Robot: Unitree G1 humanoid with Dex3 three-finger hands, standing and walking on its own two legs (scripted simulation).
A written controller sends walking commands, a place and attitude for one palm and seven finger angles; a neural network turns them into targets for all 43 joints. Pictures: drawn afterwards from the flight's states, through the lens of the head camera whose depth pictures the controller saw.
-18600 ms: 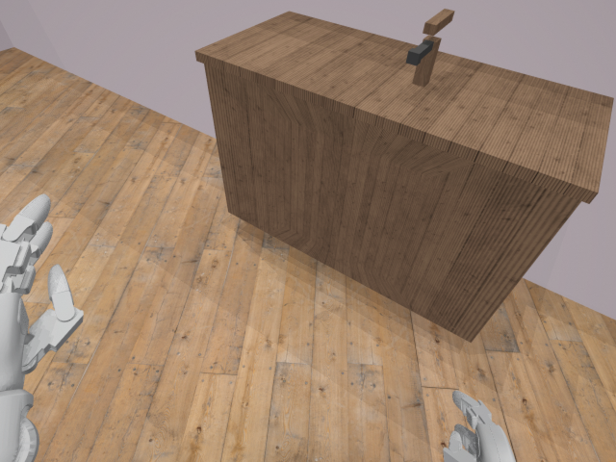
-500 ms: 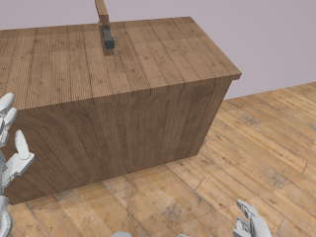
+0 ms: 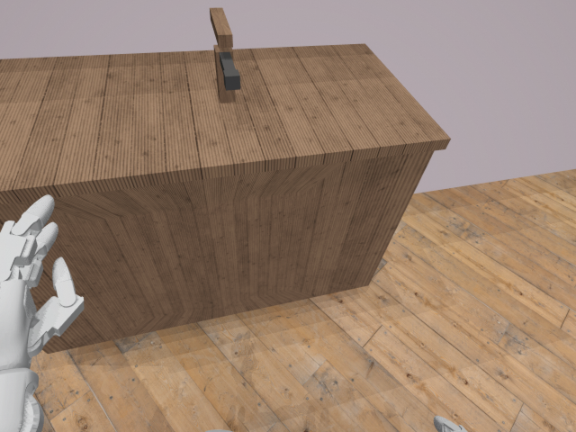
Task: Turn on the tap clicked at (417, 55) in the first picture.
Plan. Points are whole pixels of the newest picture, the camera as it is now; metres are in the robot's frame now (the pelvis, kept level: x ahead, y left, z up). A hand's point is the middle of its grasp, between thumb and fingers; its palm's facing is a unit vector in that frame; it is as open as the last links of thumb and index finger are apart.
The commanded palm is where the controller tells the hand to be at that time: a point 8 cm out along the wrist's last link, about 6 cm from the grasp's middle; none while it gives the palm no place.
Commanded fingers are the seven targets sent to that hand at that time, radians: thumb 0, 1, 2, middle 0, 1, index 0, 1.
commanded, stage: come to a stop and stand still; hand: left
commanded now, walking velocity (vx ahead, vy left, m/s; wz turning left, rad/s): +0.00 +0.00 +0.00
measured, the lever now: (231, 80) +0.68 +0.17 +0.13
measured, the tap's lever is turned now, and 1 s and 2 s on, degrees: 0 0 0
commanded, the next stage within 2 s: look again from close up in 0.28 s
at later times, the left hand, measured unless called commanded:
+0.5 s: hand (22, 251) +0.24 +0.30 +0.17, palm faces +0.49 -0.80 -0.34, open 7.4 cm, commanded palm +0.14 +0.28 +0.19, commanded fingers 0.00 0.90 0.90 -0.20 -0.30 -0.20 -0.30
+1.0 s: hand (63, 232) +0.27 +0.27 +0.17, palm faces +0.38 -0.88 -0.28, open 7.4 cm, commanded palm +0.20 +0.31 +0.19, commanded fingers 0.00 0.90 0.90 -0.20 -0.30 -0.20 -0.30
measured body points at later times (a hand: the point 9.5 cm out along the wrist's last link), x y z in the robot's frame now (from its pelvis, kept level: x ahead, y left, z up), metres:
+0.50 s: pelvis -0.02 +0.01 +0.01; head +0.02 +0.04 +0.45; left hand +0.20 +0.34 +0.19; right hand +0.14 -0.21 -0.08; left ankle +0.02 +0.13 -0.73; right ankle +0.04 -0.10 -0.73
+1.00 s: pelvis +0.03 +0.04 +0.01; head +0.04 +0.06 +0.46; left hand +0.24 +0.32 +0.18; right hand +0.21 -0.16 -0.06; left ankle +0.02 +0.13 -0.73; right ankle +0.04 -0.08 -0.73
